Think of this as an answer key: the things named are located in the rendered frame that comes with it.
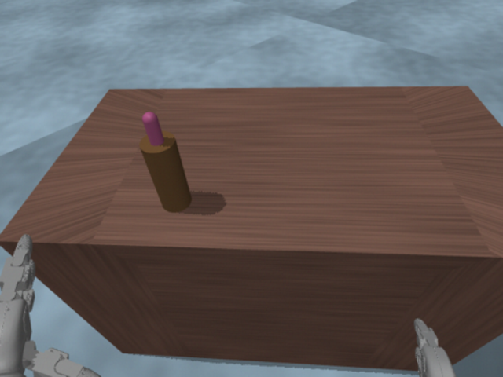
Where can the right robot hand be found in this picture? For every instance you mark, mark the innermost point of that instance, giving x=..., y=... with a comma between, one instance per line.
x=432, y=360

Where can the left robot hand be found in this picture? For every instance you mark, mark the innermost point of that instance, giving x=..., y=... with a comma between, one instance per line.
x=17, y=351

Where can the bottle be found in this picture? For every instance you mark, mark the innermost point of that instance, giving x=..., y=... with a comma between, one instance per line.
x=160, y=151

